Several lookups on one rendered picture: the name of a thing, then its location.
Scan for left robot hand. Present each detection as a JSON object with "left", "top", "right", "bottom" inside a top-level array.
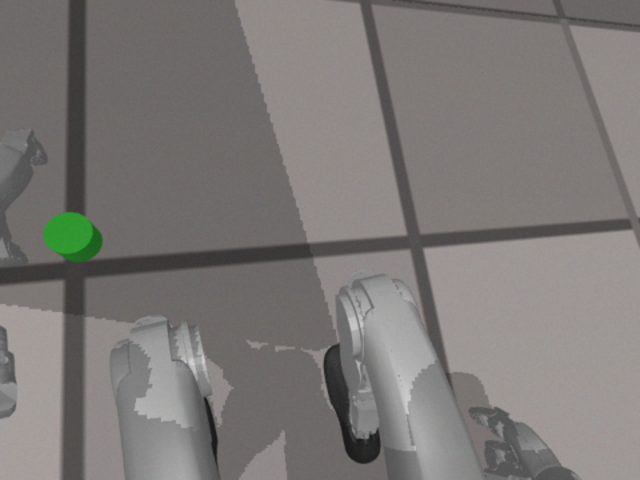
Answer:
[{"left": 0, "top": 129, "right": 48, "bottom": 266}]

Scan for tin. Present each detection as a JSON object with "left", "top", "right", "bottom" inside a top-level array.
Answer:
[{"left": 43, "top": 212, "right": 103, "bottom": 262}]

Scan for left robot foot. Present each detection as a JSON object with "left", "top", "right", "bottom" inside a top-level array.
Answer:
[{"left": 204, "top": 397, "right": 220, "bottom": 477}]

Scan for left robot arm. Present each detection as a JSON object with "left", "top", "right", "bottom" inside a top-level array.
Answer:
[{"left": 0, "top": 206, "right": 17, "bottom": 419}]

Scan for right robot hand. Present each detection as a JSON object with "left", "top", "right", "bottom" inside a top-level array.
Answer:
[{"left": 469, "top": 407, "right": 562, "bottom": 480}]

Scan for right robot foot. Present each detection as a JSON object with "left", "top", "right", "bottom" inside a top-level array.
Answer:
[{"left": 324, "top": 344, "right": 381, "bottom": 464}]

